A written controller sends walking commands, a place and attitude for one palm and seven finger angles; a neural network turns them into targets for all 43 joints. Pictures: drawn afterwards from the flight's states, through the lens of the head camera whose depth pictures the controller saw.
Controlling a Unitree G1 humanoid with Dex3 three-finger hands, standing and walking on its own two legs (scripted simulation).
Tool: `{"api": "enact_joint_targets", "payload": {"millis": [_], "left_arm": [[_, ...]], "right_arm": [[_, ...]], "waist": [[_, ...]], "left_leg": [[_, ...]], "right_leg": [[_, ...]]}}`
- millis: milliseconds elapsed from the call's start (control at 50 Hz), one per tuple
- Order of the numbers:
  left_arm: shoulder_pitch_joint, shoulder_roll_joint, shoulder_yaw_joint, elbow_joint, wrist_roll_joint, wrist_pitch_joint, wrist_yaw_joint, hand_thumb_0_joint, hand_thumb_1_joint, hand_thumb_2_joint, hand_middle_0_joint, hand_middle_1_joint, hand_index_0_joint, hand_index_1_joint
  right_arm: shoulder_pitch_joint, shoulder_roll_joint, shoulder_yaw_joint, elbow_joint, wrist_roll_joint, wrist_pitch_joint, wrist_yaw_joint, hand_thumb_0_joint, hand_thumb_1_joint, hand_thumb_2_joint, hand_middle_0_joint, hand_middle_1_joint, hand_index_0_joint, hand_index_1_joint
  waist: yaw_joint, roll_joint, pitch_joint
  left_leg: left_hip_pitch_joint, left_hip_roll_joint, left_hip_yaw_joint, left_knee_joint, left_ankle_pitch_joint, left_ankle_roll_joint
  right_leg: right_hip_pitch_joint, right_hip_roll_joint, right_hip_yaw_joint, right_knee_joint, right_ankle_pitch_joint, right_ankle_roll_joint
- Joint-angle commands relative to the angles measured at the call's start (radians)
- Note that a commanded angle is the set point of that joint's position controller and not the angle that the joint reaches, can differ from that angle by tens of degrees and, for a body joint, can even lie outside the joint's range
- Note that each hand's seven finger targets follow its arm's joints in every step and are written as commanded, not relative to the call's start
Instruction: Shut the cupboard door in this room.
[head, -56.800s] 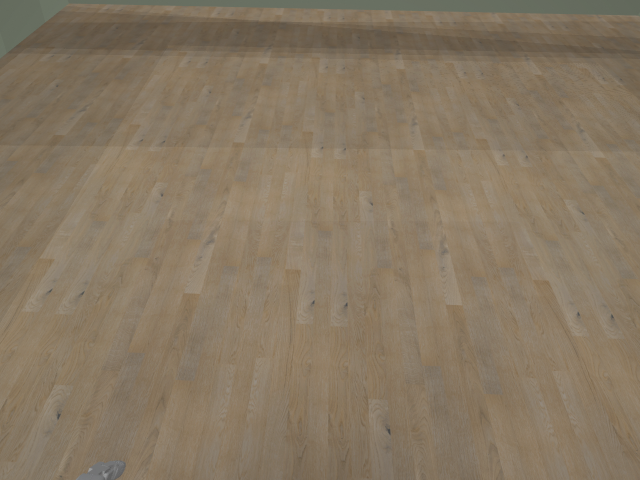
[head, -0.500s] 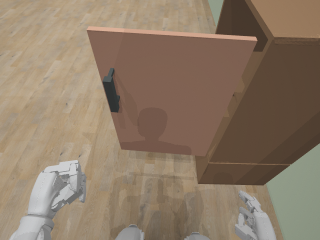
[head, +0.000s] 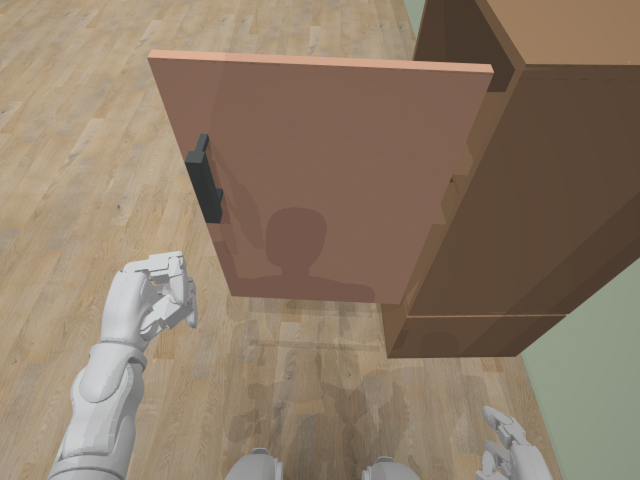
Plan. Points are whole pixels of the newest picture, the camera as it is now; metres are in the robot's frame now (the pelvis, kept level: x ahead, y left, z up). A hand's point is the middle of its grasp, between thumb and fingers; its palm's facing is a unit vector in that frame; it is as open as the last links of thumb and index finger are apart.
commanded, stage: bring the fist close to the handle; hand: left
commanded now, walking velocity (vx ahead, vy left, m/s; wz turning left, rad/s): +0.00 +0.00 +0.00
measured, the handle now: (208, 179) +0.51 +0.18 +0.06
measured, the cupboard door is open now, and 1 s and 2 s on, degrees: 86 86 74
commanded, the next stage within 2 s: push the door shut along its arc in 0.86 s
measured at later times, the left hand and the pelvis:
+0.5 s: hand (225, 235) +0.41 +0.14 +0.06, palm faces -0.03 -1.00 -0.03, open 3.1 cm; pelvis +0.00 +0.00 +0.00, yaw -1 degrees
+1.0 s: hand (219, 233) +0.42 +0.15 +0.05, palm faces -0.02 -1.00 -0.02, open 3.1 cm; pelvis -0.01 +0.00 +0.00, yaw -1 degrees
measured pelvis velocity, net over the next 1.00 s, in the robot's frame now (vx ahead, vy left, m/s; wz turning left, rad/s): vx -0.01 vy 0.00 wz -0.02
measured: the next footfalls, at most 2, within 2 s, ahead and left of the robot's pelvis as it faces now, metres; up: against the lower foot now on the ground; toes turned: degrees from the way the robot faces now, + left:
none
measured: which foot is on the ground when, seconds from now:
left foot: down 0.00-1.00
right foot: down 0.00-1.00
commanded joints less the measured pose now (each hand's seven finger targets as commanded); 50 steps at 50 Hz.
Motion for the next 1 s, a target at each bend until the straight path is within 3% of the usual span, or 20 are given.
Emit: {"api": "enact_joint_targets", "payload": {"millis": [0,60,80,100,140,200,260,280,320,440,480,520,580,660,700,800,860,900,960,980], "left_arm": [[-0.279,0.136,0.063,-0.152,0.002,-0.081,0.010,0.000,0.900,0.900,-1.300,-1.500,-1.300,-1.500],[-0.341,0.107,0.037,-0.127,0.007,-0.091,0.020,0.000,0.900,0.900,-1.300,-1.500,-1.300,-1.500],[-0.358,0.139,0.064,-0.094,0.011,-0.089,0.028,0.000,0.900,0.900,-1.300,-1.500,-1.300,-1.500],[-0.406,0.127,0.050,-0.075,0.015,-0.092,0.032,0.000,0.900,0.900,-1.300,-1.500,-1.300,-1.500],[-0.444,0.151,0.077,-0.032,0.022,-0.096,0.041,0.000,0.900,0.900,-1.300,-1.500,-1.300,-1.500],[-0.500,0.127,0.055,0.006,0.031,-0.102,0.048,0.000,0.900,0.900,-1.300,-1.500,-1.300,-1.500],[-0.608,0.119,0.043,0.091,0.039,-0.105,0.054,0.000,0.900,0.900,-1.300,-1.500,-1.300,-1.500],[-0.636,0.157,0.075,0.120,0.047,-0.108,0.062,0.000,0.900,0.900,-1.300,-1.500,-1.300,-1.500],[-0.727,0.117,0.038,0.148,0.053,-0.118,0.066,0.000,0.900,0.900,-1.300,-1.500,-1.300,-1.500],[-0.828,0.160,0.093,0.285,0.068,-0.138,0.084,0.000,0.900,0.900,-1.300,-1.500,-1.300,-1.500],[-0.766,0.223,0.157,0.338,0.075,-0.139,0.084,0.000,0.900,0.900,-1.300,-1.500,-1.300,-1.500],[-0.742,0.202,0.143,0.312,0.075,-0.150,0.072,0.000,0.900,0.900,-1.300,-1.500,-1.300,-1.500],[-0.707,0.189,0.137,0.303,0.066,-0.153,0.061,0.000,0.900,0.900,-1.300,-1.500,-1.300,-1.500],[-0.791,0.163,0.107,0.287,0.056,-0.171,0.054,0.000,0.900,0.900,-1.300,-1.500,-1.300,-1.500],[-0.818,0.172,0.104,0.250,0.061,-0.188,0.057,0.000,0.900,0.900,-1.300,-1.500,-1.300,-1.500],[-0.855,0.174,0.099,0.316,0.065,-0.195,0.053,0.000,0.900,0.900,-1.300,-1.500,-1.300,-1.500],[-0.851,0.174,0.107,0.326,0.066,-0.196,0.053,0.000,0.900,0.900,-1.300,-1.500,-1.300,-1.500],[-0.854,0.202,0.130,0.356,0.064,-0.189,0.052,0.000,0.900,0.900,-1.300,-1.500,-1.300,-1.500],[-0.853,0.179,0.112,0.366,0.065,-0.189,0.045,0.000,0.900,0.900,-1.300,-1.500,-1.300,-1.500],[-0.888,0.209,0.124,0.363,0.070,-0.192,0.042,0.000,0.900,0.900,-1.300,-1.500,-1.300,-1.500]], "right_arm": [[-0.032,-0.133,-0.060,-0.119,0.005,-0.038,-0.009,0.000,-0.900,-0.900,0.200,0.300,0.200,0.300],[-0.024,-0.130,-0.064,-0.108,0.004,-0.032,-0.004,0.000,-0.900,-0.900,0.200,0.300,0.200,0.300],[-0.017,-0.135,-0.065,-0.098,0.004,-0.027,-0.006,0.000,-0.900,-0.900,0.200,0.300,0.200,0.300],[-0.017,-0.134,-0.063,-0.092,0.004,-0.022,-0.005,0.000,-0.900,-0.900,0.200,0.300,0.200,0.300],[-0.008,-0.137,-0.066,-0.082,0.003,-0.012,-0.003,0.000,-0.900,-0.900,0.200,0.300,0.200,0.300],[0.001,-0.133,-0.068,-0.077,0.002,-0.001,0.001,0.000,-0.900,-0.900,0.200,0.300,0.200,0.300],[0.009,-0.135,-0.065,-0.062,0.003,0.013,0.003,0.000,-0.900,-0.900,0.200,0.300,0.200,0.300],[0.019,-0.139,-0.069,-0.054,0.002,0.017,0.001,0.000,-0.900,-0.900,0.200,0.300,0.200,0.300],[0.025,-0.135,-0.068,-0.044,0.001,0.022,0.005,0.000,-0.900,-0.900,0.200,0.300,0.200,0.300],[0.061,-0.138,-0.075,-0.022,-0.008,0.047,0.015,0.000,-0.900,-0.900,0.200,0.300,0.200,0.300],[0.075,-0.146,-0.076,-0.028,-0.011,0.062,0.019,0.000,-0.900,-0.900,0.200,0.300,0.200,0.300],[0.074,-0.138,-0.077,-0.043,-0.009,0.073,0.025,0.000,-0.900,-0.900,0.200,0.300,0.200,0.300],[0.082,-0.140,-0.080,-0.053,-0.007,0.085,0.030,0.000,-0.900,-0.900,0.200,0.300,0.200,0.300],[0.081,-0.137,-0.082,-0.042,-0.003,0.089,0.026,0.000,-0.900,-0.900,0.200,0.300,0.200,0.300],[0.082,-0.139,-0.084,-0.036,-0.004,0.086,0.021,0.000,-0.900,-0.900,0.200,0.300,0.200,0.300],[0.083,-0.140,-0.082,-0.015,-0.004,0.085,0.015,0.000,-0.900,-0.900,0.200,0.300,0.200,0.300],[0.079,-0.141,-0.083,-0.018,-0.006,0.085,0.015,0.000,-0.900,-0.900,0.200,0.300,0.200,0.300],[0.082,-0.144,-0.078,-0.017,-0.005,0.089,0.014,0.000,-0.900,-0.900,0.200,0.300,0.200,0.300],[0.079,-0.142,-0.079,-0.025,-0.006,0.091,0.018,0.000,-0.900,-0.900,0.200,0.300,0.200,0.300],[0.084,-0.147,-0.080,-0.022,-0.006,0.092,0.016,0.000,-0.900,-0.900,0.200,0.300,0.200,0.300]], "waist": [[-0.002,0.009,-0.263],[-0.006,0.017,-0.293],[-0.009,-0.005,-0.284],[-0.016,-0.004,-0.282],[-0.008,-0.003,-0.296],[-0.012,0.012,-0.319],[-0.031,-0.015,-0.292],[-0.030,-0.021,-0.293],[-0.044,0.009,-0.314],[-0.042,-0.001,-0.367],[-0.018,-0.033,-0.373],[-0.010,-0.009,-0.400],[-0.013,-0.014,-0.386],[-0.043,-0.032,-0.323],[-0.048,0.014,-0.359],[-0.061,-0.012,-0.322],[-0.045,0.028,-0.357],[-0.045,0.013,-0.349],[-0.045,0.005,-0.356],[-0.051,0.018,-0.360]], "left_leg": [[0.187,-0.023,-0.026,-0.152,0.256,0.009],[0.216,-0.021,-0.025,-0.151,0.278,0.007],[0.203,-0.018,-0.026,-0.146,0.279,0.008],[0.199,-0.020,-0.025,-0.148,0.273,0.009],[0.204,-0.018,-0.028,-0.151,0.282,0.005],[0.225,-0.019,-0.023,-0.149,0.311,0.005],[0.199,-0.019,-0.025,-0.150,0.268,0.005],[0.195,-0.016,-0.026,-0.146,0.266,0.006],[0.219,-0.017,-0.031,-0.144,0.276,0.004],[0.210,-0.019,-0.024,-0.129,0.309,0.004],[0.178,-0.021,-0.019,-0.136,0.314,0.006],[0.189,-0.023,-0.008,-0.140,0.345,0.005],[0.189,-0.023,-0.004,-0.145,0.352,0.008],[0.172,-0.022,-0.001,-0.153,0.273,0.011],[0.216,-0.021,-0.005,-0.148,0.295,0.012],[0.197,-0.021,-0.012,-0.149,0.250,0.012],[0.224,-0.023,-0.015,-0.151,0.265,0.009],[0.209,-0.023,-0.018,-0.149,0.266,0.010],[0.212,-0.022,-0.018,-0.149,0.270,0.009],[0.216,-0.022,-0.022,-0.144,0.278,0.010]], "right_leg": [[0.123,0.019,0.032,-0.154,0.270,-0.010],[0.117,0.018,0.029,-0.150,0.291,-0.010],[0.119,0.020,0.032,-0.151,0.295,-0.009],[0.116,0.019,0.034,-0.150,0.295,-0.008],[0.117,0.020,0.031,-0.143,0.299,-0.011],[0.122,0.019,0.034,-0.143,0.331,-0.012],[0.097,0.020,0.034,-0.149,0.293,-0.009],[0.096,0.021,0.036,-0.149,0.291,-0.010],[0.070,0.020,0.033,-0.142,0.294,-0.012],[0.091,0.022,0.040,-0.134,0.339,-0.010],[0.133,0.026,0.044,-0.134,0.356,-0.011],[0.162,0.024,0.049,-0.132,0.399,-0.011],[0.171,0.029,0.048,-0.141,0.409,-0.011],[0.133,0.029,0.052,-0.167,0.340,-0.004],[0.122,0.029,0.051,-0.159,0.348,-0.008],[0.091,0.031,0.048,-0.166,0.301,-0.006],[0.089,0.029,0.044,-0.159,0.303,-0.012],[0.093,0.031,0.045,-0.157,0.308,-0.011],[0.090,0.031,0.042,-0.155,0.309,-0.011],[0.086,0.032,0.044,-0.150,0.316,-0.012]]}}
